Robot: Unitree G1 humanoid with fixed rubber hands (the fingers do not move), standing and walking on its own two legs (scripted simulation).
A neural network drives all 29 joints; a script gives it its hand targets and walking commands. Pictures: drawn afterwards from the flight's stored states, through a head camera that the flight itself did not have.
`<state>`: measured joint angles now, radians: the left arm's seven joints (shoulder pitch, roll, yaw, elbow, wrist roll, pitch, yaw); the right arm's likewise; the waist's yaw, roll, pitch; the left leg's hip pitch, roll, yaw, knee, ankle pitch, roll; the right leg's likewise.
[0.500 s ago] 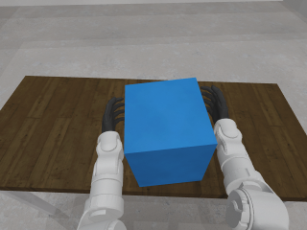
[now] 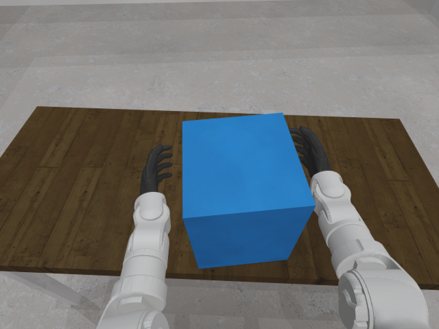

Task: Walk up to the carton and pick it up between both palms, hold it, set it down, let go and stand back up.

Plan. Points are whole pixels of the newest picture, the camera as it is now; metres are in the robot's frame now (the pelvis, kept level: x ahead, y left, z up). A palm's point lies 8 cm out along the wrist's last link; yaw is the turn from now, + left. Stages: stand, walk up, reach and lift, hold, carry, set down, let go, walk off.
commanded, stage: set down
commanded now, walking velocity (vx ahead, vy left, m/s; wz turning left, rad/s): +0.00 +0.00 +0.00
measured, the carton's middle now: (238, 195) +0.39 -0.01 -0.01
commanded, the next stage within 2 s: none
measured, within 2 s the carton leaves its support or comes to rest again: neither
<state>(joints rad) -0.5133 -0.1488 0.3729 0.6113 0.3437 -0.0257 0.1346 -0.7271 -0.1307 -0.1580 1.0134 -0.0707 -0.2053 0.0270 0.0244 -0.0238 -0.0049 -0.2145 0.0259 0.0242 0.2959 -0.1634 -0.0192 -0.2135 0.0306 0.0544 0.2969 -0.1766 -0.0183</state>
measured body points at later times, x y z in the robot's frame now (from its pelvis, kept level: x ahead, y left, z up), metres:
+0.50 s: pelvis -0.01 +0.01 -0.01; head +0.03 +0.01 +0.44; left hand +0.37 +0.18 +0.03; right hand +0.41 -0.16 +0.04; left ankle -0.02 +0.13 -0.75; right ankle -0.02 -0.11 -0.75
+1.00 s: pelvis -0.04 +0.00 +0.00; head -0.05 +0.00 +0.45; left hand +0.26 +0.19 +0.01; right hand +0.30 -0.19 +0.01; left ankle -0.02 +0.13 -0.75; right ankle -0.02 -0.11 -0.75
